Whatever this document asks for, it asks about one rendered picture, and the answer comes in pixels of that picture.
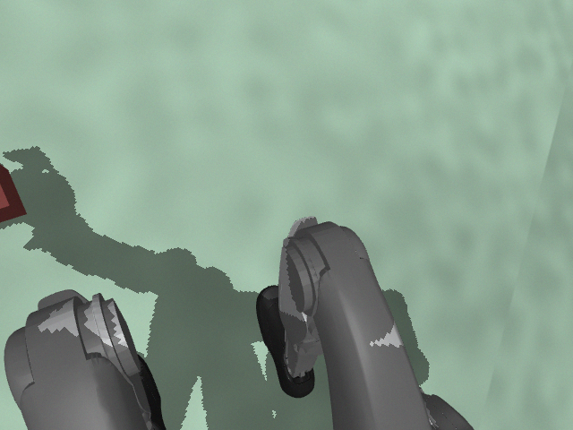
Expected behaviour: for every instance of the right robot foot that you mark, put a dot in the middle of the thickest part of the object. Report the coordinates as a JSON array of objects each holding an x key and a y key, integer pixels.
[{"x": 273, "y": 334}]

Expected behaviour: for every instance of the cube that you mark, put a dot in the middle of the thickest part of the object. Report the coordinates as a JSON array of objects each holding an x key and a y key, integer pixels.
[{"x": 10, "y": 202}]

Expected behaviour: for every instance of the right robot hand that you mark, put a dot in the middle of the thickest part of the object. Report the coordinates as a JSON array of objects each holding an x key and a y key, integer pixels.
[{"x": 441, "y": 415}]

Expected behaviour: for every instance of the left robot foot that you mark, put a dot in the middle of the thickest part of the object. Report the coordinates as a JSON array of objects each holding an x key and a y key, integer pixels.
[{"x": 152, "y": 394}]

